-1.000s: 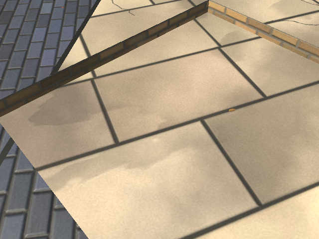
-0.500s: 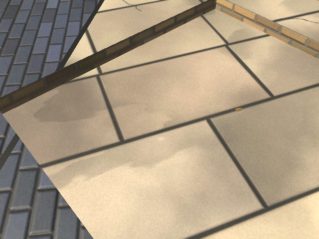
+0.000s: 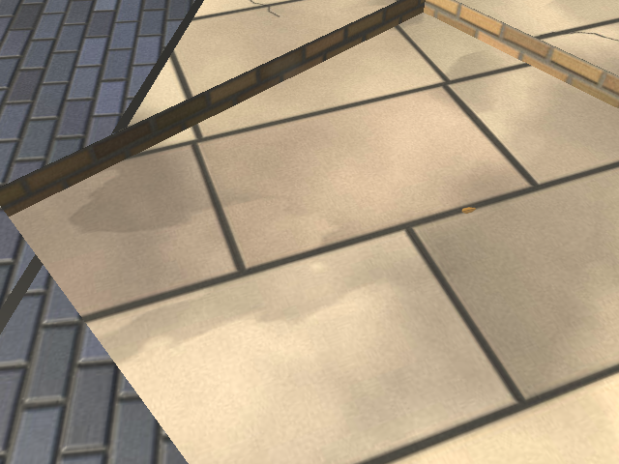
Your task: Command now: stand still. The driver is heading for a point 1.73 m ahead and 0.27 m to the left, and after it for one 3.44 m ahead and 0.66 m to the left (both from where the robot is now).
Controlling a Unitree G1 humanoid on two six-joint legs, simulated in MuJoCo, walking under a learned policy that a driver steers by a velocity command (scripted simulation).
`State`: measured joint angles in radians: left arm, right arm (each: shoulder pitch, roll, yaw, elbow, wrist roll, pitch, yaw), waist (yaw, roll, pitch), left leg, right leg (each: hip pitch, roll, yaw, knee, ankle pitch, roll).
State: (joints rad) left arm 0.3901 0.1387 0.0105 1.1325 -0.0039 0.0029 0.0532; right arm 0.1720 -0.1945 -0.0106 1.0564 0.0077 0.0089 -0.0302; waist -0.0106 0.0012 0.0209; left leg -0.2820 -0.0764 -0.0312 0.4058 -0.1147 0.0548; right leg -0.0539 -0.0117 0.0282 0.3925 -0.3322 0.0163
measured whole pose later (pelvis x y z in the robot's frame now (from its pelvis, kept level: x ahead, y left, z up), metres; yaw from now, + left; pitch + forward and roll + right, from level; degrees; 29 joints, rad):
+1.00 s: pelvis +0.07 +0.02 -0.02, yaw +0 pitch +1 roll +0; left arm 0.56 0.18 0.04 1.12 -0.02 -0.04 0.04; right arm 0.22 -0.23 -0.04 1.04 0.03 -0.10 0.02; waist 0.01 -0.03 -0.03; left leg -0.31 -0.06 0.06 0.62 -0.31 0.09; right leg -0.03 -0.04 0.06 0.53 -0.48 0.02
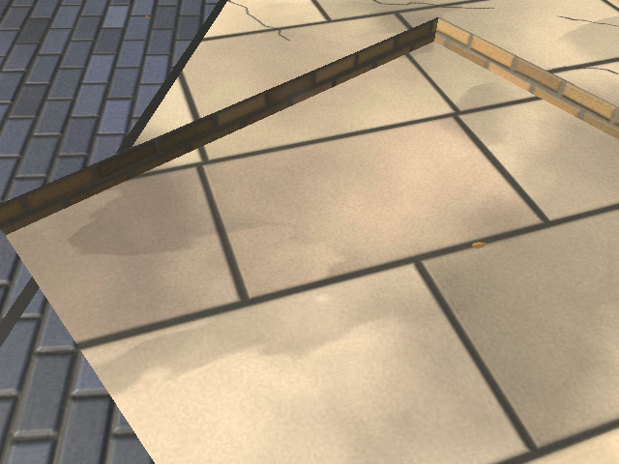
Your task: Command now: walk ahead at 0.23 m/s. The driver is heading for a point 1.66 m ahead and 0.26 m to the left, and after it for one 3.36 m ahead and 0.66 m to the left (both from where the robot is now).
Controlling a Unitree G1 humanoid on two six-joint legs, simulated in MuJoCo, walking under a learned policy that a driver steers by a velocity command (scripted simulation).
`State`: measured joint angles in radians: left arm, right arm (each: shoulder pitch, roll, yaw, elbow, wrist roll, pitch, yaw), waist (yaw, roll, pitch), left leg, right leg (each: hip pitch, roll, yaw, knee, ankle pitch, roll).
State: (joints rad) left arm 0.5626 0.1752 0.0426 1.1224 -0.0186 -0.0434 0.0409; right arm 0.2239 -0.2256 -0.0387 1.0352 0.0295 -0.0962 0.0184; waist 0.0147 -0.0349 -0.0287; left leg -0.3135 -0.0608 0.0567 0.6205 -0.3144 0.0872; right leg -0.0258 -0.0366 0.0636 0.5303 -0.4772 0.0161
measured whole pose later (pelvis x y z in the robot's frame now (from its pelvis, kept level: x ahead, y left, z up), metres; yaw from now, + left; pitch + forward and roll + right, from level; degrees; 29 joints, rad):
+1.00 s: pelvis +0.24 +0.02 -0.11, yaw +8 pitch +3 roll -3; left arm 0.46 0.18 0.04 1.13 0.00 -0.05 0.06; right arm 0.25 -0.17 -0.03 0.82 0.03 -0.01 -0.03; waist 0.00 -0.03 -0.09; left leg -1.04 0.16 -0.09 1.77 -0.40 -0.02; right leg -0.12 -0.07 -0.14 0.42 -0.35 0.06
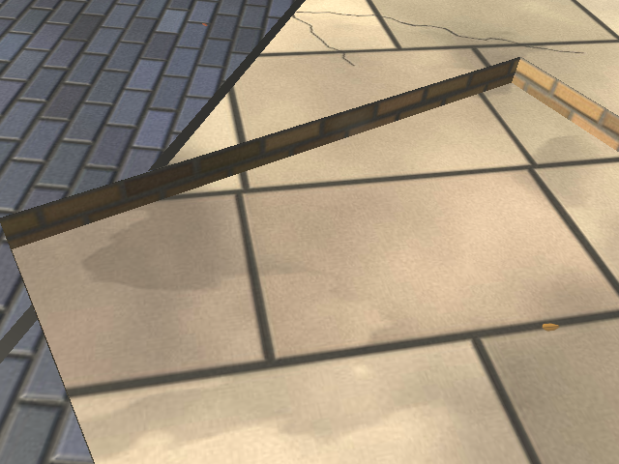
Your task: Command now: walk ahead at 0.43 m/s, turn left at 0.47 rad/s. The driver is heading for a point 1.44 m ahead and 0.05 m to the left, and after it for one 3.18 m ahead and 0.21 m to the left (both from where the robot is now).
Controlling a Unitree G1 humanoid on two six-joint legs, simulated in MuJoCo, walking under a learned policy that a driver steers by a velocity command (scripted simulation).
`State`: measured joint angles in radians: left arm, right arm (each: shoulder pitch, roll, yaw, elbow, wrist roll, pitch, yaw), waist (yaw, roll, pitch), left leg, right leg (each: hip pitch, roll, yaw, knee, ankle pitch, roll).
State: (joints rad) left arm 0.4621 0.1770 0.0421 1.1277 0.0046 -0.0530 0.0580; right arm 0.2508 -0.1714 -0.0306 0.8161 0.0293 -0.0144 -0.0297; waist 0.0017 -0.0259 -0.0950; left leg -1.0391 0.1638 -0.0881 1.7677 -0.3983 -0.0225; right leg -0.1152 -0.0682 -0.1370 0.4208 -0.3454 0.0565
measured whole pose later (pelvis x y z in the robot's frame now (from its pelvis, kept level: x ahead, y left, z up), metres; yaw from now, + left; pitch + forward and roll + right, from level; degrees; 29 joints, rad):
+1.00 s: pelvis +0.61 +0.13 +0.00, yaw -8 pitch +4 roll -1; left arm 0.37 0.23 0.07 0.78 -0.03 -0.06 0.01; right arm -0.04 -0.21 -0.05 0.65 0.00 -0.12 -0.01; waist 0.10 0.02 0.01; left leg -0.61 0.01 -0.10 0.51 0.04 -0.03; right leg -0.14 0.17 0.20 0.44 -0.33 -0.11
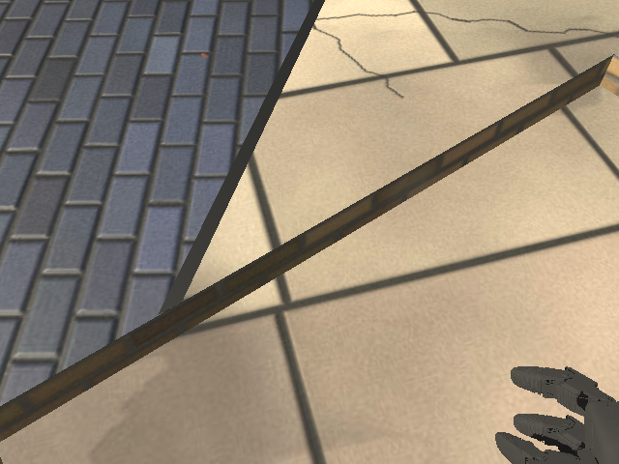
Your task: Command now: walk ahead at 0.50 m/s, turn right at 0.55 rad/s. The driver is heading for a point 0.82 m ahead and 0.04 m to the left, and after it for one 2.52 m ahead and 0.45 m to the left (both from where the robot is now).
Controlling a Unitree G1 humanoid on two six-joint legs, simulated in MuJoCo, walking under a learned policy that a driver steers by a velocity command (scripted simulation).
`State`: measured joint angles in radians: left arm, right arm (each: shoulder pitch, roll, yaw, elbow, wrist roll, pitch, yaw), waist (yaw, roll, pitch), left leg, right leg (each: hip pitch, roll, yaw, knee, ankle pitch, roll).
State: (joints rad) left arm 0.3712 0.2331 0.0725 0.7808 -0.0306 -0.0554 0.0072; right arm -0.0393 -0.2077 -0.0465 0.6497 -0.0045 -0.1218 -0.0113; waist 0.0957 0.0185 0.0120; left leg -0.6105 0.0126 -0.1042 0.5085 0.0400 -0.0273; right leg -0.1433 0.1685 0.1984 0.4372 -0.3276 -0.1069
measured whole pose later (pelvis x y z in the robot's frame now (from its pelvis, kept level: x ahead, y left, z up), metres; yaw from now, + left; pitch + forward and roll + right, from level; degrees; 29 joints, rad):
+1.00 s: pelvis +0.37 -0.02 +0.00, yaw +6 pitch +2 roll -2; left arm 0.16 0.28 0.08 0.75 -0.01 -0.01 0.03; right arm 0.15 -0.28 -0.07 0.70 0.01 0.03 0.02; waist 0.01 0.00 0.02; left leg -0.43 0.05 0.03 0.66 -0.25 -0.01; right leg -0.23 -0.07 -0.21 0.45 -0.25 0.01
